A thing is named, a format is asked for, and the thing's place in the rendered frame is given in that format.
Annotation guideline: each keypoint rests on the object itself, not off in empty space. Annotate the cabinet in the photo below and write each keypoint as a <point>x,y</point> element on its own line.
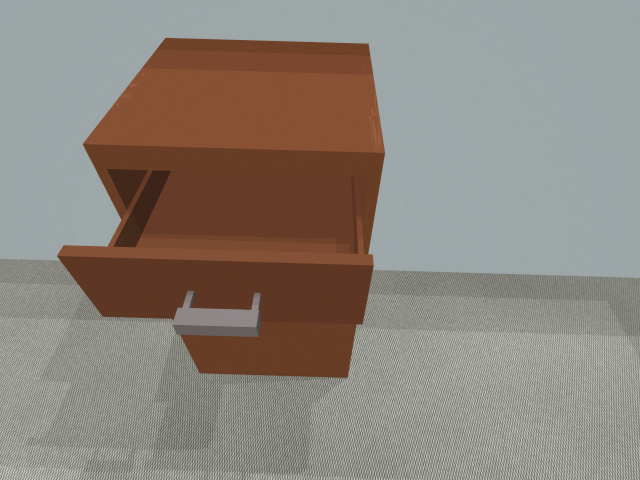
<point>249,106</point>

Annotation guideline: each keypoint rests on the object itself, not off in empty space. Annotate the handle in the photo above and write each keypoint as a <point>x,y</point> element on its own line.
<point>217,322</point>

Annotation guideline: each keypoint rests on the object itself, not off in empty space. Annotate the drawer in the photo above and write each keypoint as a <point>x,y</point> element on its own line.
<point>296,239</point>

